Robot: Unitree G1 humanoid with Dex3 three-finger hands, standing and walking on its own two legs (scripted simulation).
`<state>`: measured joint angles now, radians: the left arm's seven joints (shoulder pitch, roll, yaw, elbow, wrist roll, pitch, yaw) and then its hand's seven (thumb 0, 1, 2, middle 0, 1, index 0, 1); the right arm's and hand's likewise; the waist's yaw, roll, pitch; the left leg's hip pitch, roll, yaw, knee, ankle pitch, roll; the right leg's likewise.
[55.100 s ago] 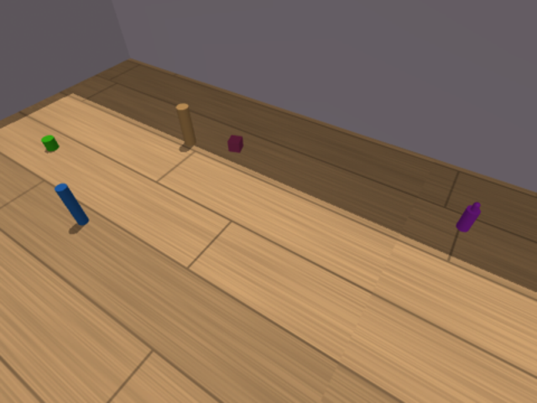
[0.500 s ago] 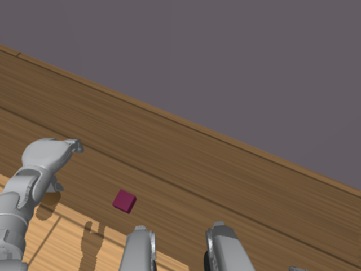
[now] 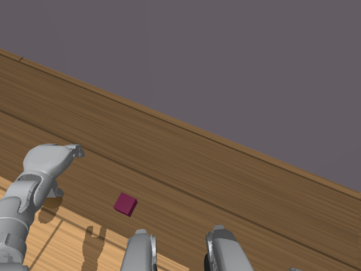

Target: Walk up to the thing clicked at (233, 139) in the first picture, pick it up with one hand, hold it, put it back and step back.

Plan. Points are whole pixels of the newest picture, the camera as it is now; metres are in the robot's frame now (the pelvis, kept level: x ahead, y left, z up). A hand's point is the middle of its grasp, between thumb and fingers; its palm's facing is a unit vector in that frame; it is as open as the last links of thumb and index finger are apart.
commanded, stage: go down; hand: left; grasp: from above
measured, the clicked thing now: (125, 204) +0.40 +0.21 -0.58
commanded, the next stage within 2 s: withdraw in 0.26 s
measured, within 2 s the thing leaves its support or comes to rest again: neither
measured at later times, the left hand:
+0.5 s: hand (58, 178) +0.37 +0.29 -0.09, palm faces -0.43 +0.01 -0.90, open 11.6 cm
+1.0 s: hand (110, 195) +0.38 +0.22 -0.33, palm faces -0.46 +0.01 -0.89, open 14.2 cm
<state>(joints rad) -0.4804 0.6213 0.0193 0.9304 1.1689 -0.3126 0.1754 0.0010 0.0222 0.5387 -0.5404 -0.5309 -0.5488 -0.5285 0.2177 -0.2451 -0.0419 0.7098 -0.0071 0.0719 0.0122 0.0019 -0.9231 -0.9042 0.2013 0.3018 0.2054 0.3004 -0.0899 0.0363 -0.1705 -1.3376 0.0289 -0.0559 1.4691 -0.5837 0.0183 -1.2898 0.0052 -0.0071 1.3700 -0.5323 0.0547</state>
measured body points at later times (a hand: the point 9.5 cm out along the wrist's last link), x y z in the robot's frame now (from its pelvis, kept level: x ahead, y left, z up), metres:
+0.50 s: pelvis +0.00 +0.00 +0.00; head +0.14 +0.03 +0.43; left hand +0.38 +0.29 -0.04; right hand +0.09 -0.27 -0.12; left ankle +0.05 +0.10 -0.58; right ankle +0.06 -0.16 -0.58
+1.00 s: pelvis -0.04 -0.02 -0.17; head +0.17 +0.01 +0.23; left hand +0.40 +0.22 -0.28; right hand +0.03 -0.29 -0.29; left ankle +0.05 +0.10 -0.58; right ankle +0.06 -0.16 -0.58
